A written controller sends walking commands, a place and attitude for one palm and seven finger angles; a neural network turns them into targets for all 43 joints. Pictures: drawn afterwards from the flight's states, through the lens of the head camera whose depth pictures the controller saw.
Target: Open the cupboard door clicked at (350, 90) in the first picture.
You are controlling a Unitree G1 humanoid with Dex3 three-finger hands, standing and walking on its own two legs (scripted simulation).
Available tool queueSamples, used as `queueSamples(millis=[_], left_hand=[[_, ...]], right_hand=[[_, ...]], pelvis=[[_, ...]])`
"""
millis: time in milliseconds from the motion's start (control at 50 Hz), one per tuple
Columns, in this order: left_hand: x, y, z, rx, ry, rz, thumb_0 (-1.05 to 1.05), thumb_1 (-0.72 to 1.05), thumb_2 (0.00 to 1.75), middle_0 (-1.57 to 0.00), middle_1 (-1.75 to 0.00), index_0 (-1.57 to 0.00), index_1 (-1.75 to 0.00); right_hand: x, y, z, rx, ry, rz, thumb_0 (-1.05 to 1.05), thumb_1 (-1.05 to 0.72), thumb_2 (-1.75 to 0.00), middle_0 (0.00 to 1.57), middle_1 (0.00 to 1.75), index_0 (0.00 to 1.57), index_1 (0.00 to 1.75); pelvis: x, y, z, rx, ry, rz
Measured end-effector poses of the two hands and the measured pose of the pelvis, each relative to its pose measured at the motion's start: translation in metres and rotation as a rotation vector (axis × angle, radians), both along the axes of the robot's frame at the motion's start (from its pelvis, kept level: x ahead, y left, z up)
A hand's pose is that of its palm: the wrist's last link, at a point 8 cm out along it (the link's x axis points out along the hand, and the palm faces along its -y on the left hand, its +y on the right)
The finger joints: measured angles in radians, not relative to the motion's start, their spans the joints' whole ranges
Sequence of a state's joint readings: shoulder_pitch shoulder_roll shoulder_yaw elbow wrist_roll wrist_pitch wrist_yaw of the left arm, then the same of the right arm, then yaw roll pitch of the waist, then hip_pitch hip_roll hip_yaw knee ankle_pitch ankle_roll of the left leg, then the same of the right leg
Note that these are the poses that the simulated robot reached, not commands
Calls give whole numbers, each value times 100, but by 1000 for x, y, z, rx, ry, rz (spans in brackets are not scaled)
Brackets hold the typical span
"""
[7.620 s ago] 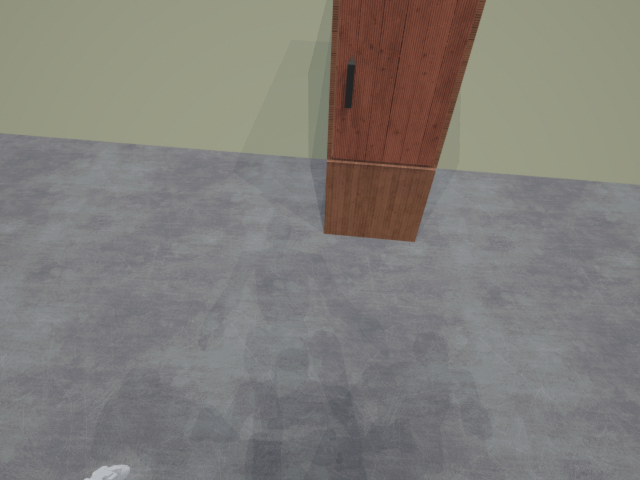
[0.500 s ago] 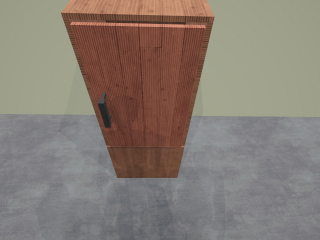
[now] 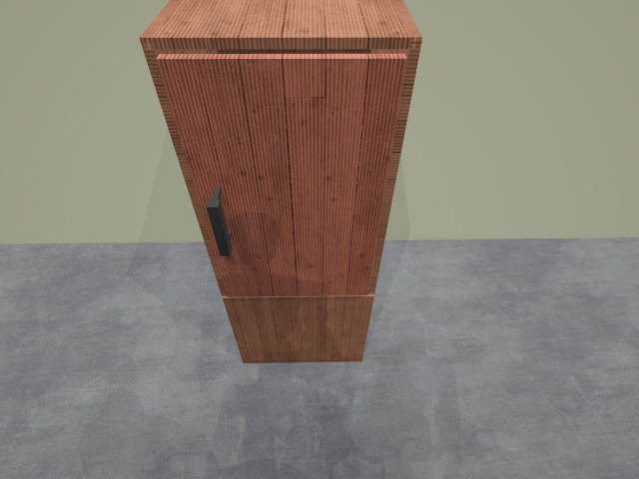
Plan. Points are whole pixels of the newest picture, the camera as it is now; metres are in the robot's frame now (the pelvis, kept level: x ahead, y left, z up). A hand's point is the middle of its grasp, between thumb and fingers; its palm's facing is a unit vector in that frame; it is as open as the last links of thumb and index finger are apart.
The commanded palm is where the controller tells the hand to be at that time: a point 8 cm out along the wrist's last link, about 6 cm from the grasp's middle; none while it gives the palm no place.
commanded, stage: look again from close up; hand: left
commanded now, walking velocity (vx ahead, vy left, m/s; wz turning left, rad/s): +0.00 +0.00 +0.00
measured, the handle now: (221, 222) +0.57 +0.23 -0.05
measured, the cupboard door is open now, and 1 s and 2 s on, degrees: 0 0 0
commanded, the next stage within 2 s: shuffle to correct the standing spot in 0.22 s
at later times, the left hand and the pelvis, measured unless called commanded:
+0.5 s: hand out of the picture -0.05 +0.14 -0.18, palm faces +0.05 -0.99 -0.14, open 7.3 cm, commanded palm none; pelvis -0.02 -0.01 +0.00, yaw +1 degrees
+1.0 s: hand out of the picture +0.15 +0.17 -0.17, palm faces +0.08 -0.97 -0.23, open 7.3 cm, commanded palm none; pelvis +0.09 -0.02 -0.01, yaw +5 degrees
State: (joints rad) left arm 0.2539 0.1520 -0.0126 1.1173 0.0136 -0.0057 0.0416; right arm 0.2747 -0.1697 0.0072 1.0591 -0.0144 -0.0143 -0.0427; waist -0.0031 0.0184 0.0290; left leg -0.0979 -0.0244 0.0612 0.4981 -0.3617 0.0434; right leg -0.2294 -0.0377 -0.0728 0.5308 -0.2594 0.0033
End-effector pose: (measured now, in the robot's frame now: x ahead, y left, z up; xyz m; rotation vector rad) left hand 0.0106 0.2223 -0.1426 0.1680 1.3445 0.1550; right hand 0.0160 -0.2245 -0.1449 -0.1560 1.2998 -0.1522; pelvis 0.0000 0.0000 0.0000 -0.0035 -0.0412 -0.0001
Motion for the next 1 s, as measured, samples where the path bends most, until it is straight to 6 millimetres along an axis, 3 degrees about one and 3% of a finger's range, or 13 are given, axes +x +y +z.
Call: queueSamples(millis=[240,440,560,680,760,900,1000], left_hand=[[-43,-15,0,-43,52,9,1,92,90,-20,-30,-20,-30],[-65,-30,-4,-69,93,36,1,91,90,-20,-30,-20,-30],[-66,-32,-9,-71,89,86,1,91,90,-20,-30,-20,-30],[-67,-28,-22,-91,123,134,1,91,90,-20,-30,-20,-30],[-41,-23,-17,-102,147,93,1,91,90,-20,-30,-20,-30],[58,-2,0,-33,20,41,4,96,90,-20,-30,-20,-30],[129,-3,2,27,-148,35,3,95,90,-20,-30,-20,-30]], right_hand=[[-54,14,0,46,79,-17,1,-92,-90,20,30,20,30],[-87,17,-2,67,168,-32,1,-91,-90,20,30,20,30],[-84,8,-5,55,205,-16,1,-91,-90,20,30,20,30],[-52,6,-3,12,178,8,1,-91,-90,20,30,20,30],[-37,13,4,4,132,-19,1,-91,-90,20,30,20,30],[-35,24,14,51,233,-28,0,-91,-90,20,30,20,30],[-20,10,-1,78,319,-26,1,-91,-90,20,30,20,30]], pelvis=[[-20,-2,3,8,-6,-8],[-23,-8,2,11,2,0],[-11,-12,-5,0,19,27],[7,-5,-12,-9,30,49],[26,0,-7,-8,40,40],[58,-9,4,-13,47,50],[85,-24,-10,14,35,82]])
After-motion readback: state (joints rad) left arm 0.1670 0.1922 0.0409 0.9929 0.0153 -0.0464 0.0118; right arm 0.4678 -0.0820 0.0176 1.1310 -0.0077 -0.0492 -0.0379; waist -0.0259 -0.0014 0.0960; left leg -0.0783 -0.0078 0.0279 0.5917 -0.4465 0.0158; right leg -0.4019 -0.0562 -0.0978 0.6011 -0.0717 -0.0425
